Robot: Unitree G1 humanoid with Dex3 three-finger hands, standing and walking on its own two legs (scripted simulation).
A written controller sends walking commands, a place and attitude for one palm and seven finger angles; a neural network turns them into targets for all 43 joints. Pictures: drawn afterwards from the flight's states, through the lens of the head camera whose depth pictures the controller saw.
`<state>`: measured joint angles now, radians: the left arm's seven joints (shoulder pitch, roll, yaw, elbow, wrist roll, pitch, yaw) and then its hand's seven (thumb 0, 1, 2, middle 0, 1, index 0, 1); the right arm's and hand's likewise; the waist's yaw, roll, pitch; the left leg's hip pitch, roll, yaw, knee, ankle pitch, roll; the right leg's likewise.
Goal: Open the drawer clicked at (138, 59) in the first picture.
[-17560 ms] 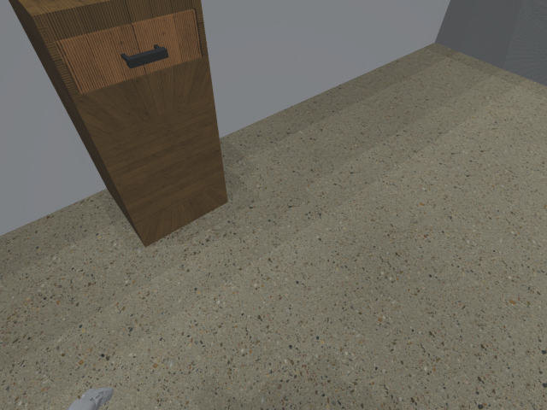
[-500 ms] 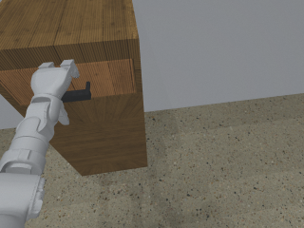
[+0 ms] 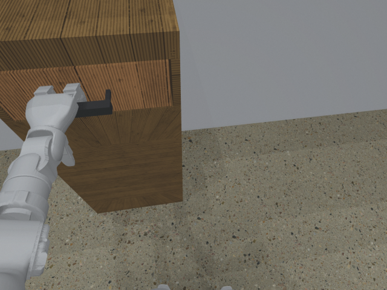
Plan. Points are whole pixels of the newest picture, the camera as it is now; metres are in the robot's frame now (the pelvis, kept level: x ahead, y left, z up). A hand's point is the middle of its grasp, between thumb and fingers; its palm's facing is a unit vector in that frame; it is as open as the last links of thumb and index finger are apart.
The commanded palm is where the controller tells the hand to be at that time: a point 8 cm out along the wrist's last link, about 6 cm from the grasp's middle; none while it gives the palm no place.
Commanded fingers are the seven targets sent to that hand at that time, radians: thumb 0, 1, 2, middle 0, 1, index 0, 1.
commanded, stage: lower the fingers behind the handle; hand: left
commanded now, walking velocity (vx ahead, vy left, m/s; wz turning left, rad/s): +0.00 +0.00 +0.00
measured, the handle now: (85, 102) +0.50 +0.25 +0.07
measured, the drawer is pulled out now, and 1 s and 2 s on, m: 0.00 0.00 0.03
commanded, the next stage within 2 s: close the thumb around the handle in 0.50 s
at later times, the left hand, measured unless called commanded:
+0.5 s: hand (69, 127) +0.45 +0.28 +0.04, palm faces -0.03 -0.01 -1.00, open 13.8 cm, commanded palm +0.43 +0.28 +0.10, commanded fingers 0.00 -0.50 0.30 -0.30 -1.20 -0.30 -1.20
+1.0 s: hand (69, 126) +0.45 +0.28 +0.05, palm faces -0.05 -0.01 -1.00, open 9.5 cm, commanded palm +0.43 +0.28 +0.10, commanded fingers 0.00 0.68 0.80 -0.38 -1.33 -0.38 -1.33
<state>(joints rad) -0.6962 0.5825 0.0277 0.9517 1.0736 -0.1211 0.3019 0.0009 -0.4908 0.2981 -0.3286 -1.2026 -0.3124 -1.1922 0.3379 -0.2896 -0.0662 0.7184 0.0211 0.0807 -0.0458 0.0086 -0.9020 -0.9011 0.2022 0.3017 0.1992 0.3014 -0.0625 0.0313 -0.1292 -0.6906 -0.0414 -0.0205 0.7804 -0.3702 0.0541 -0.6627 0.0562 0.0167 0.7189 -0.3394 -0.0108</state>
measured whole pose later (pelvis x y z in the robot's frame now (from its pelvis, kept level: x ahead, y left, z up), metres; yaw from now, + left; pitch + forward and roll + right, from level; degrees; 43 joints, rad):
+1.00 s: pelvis +0.01 -0.01 +0.00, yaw +0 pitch +16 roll -2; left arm -0.66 0.58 0.03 0.95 1.07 -0.10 0.25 0.00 0.16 0.58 -0.37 -1.26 -0.36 -1.27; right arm 0.32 -0.26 -0.04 0.69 0.03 0.10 -0.06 0.01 -0.90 -0.90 0.20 0.30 0.20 0.30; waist -0.06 0.04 -0.14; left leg -0.65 -0.03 -0.02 0.76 -0.38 0.04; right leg -0.63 0.07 0.02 0.70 -0.35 -0.02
